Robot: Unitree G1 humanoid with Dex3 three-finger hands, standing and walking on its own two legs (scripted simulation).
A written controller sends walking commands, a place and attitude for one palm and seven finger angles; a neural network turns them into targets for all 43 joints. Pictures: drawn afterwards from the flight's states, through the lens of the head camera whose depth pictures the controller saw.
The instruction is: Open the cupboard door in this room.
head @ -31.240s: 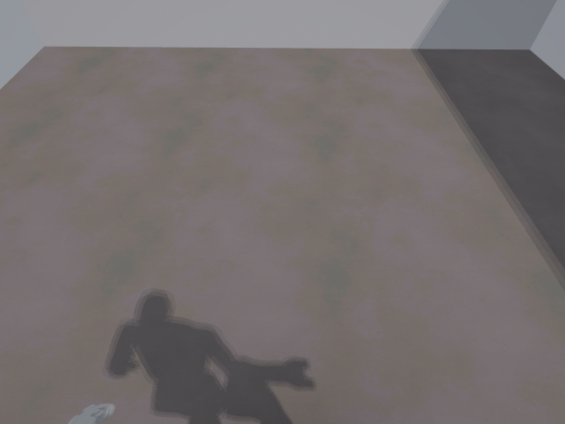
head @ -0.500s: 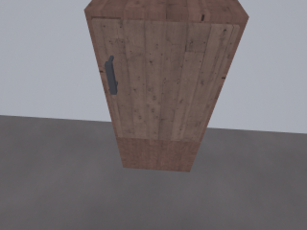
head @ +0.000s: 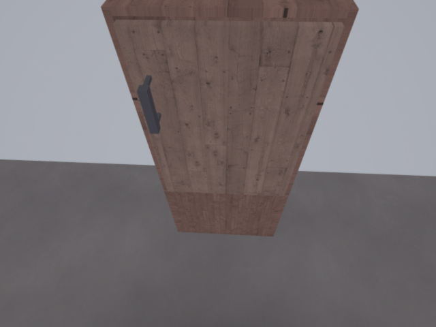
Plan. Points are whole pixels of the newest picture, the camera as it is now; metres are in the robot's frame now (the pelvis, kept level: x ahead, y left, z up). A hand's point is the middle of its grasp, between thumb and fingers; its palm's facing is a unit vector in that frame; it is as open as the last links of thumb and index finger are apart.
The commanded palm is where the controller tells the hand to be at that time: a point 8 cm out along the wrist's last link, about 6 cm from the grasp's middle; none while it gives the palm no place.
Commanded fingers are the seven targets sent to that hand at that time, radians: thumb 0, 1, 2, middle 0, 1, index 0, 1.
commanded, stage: come to a stop and stand still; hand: left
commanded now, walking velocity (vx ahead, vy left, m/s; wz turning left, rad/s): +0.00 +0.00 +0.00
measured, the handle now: (151, 105) +0.55 +0.19 +0.08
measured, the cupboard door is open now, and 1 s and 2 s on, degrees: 0 0 0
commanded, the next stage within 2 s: look again from close up in 0.68 s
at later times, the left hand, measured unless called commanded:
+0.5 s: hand out of the picture -0.02 +0.22 -0.16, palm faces +0.02 -0.98 -0.22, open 7.4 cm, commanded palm none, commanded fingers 0.00 0.90 0.90 -0.20 -0.30 -0.20 -0.30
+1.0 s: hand out of the picture -0.05 +0.21 -0.17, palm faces +0.01 -0.98 -0.17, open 7.4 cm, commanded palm none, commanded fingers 0.00 0.90 0.90 -0.20 -0.30 -0.20 -0.30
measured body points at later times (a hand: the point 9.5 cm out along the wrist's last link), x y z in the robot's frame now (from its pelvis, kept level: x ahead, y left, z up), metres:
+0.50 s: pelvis -0.05 +0.03 +0.01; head -0.05 +0.04 +0.46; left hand -0.02 +0.27 -0.15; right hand -0.04 -0.21 -0.14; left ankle +0.00 +0.12 -0.73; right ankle -0.03 -0.10 -0.73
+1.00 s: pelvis -0.04 +0.03 +0.01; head -0.04 +0.04 +0.46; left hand -0.04 +0.26 -0.15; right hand -0.01 -0.20 -0.14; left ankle +0.00 +0.12 -0.73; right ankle -0.03 -0.10 -0.73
